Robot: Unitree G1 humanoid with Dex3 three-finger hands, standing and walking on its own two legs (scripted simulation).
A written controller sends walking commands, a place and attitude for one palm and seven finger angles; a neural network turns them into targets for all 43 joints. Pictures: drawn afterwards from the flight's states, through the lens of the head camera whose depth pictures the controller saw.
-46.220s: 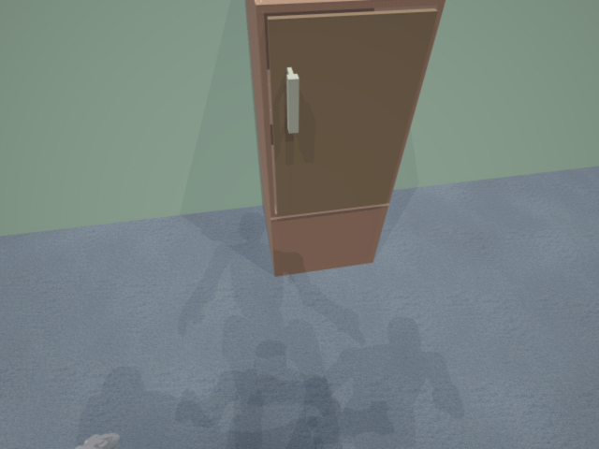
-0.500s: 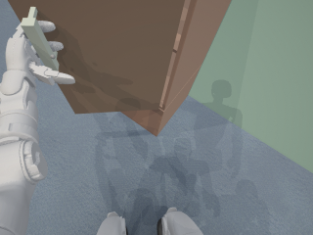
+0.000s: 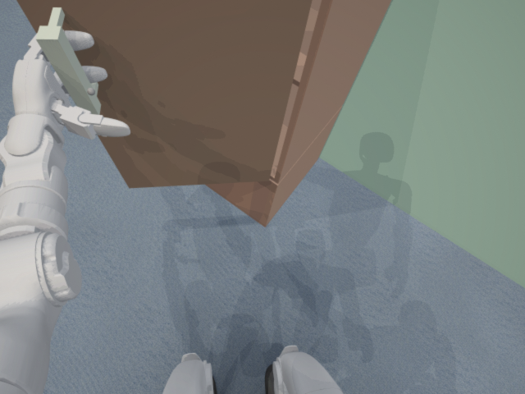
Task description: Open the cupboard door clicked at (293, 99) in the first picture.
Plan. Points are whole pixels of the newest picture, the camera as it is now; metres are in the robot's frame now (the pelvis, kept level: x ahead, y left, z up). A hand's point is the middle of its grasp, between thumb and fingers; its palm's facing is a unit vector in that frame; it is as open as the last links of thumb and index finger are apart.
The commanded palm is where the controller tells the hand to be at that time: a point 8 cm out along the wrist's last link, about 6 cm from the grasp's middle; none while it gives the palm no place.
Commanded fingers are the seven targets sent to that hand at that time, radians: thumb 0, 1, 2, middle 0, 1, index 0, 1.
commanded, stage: close the thumb around the handle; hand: left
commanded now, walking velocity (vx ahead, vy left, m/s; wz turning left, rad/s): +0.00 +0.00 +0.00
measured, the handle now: (75, 66) +0.58 +0.22 +0.09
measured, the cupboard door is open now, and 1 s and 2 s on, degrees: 42 45 91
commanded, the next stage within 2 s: pull the door open along its arc in 0.62 s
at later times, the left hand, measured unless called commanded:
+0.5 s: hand (90, 91) +0.53 +0.19 +0.09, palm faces +0.01 -1.00 -0.01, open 6.2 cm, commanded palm +0.51 +0.23 +0.09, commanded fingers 0.00 0.90 0.90 -0.40 -1.35 -0.40 -1.35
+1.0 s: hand (91, 100) +0.52 +0.19 +0.09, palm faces +0.01 -1.00 -0.01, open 5.8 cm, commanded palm +0.46 +0.24 +0.09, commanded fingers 0.00 0.90 0.90 -0.40 -1.35 -0.40 -1.35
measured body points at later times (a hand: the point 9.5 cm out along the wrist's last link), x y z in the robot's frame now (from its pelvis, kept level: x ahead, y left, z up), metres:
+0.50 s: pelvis +0.00 +0.00 +0.00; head +0.14 +0.02 +0.43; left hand +0.53 +0.25 +0.10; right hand -0.02 -0.26 -0.10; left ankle +0.00 +0.10 -0.68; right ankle +0.00 -0.12 -0.68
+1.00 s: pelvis +0.01 +0.00 +0.01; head +0.13 +0.01 +0.44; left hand +0.51 +0.24 +0.10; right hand -0.01 -0.26 -0.10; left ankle +0.00 +0.10 -0.68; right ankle +0.00 -0.12 -0.68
